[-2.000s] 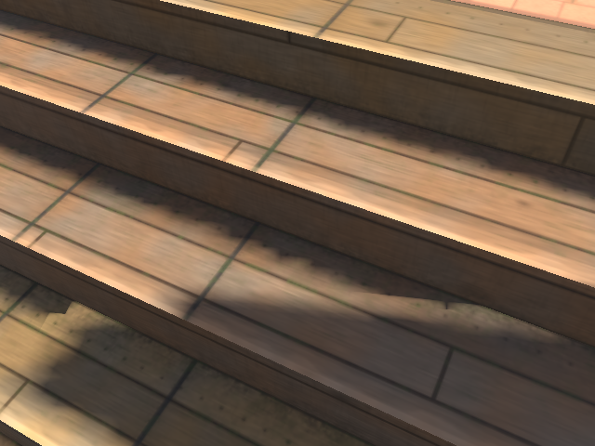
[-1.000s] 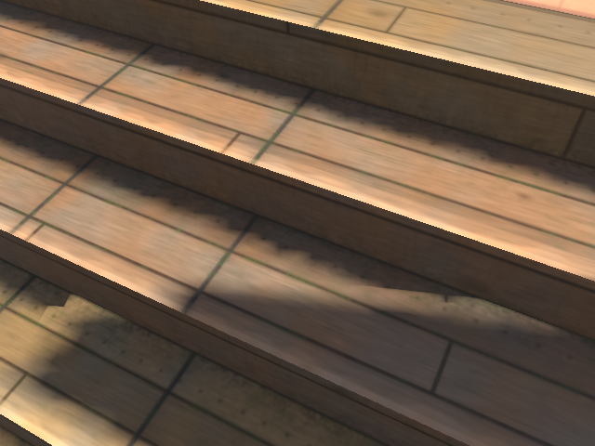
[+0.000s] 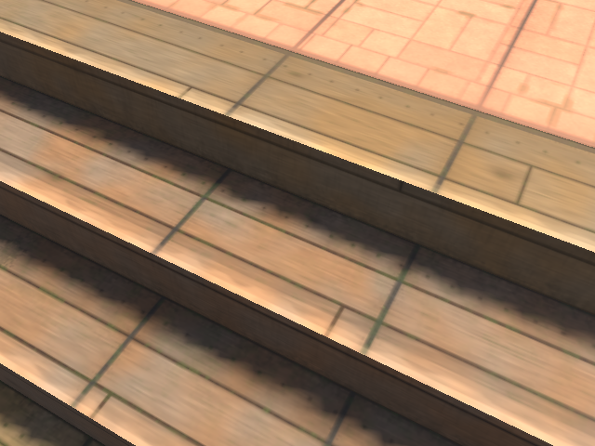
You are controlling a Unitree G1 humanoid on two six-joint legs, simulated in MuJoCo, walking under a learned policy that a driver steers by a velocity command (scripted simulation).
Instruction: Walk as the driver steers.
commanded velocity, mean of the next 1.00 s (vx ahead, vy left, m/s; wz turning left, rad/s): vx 0.35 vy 0.00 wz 0.00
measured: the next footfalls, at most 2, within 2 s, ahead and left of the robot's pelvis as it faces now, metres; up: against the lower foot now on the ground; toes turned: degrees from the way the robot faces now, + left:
right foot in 0.46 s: +0.36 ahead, -0.08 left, +0.16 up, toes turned -6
left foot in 1.06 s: +0.82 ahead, +0.11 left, +0.31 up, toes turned +8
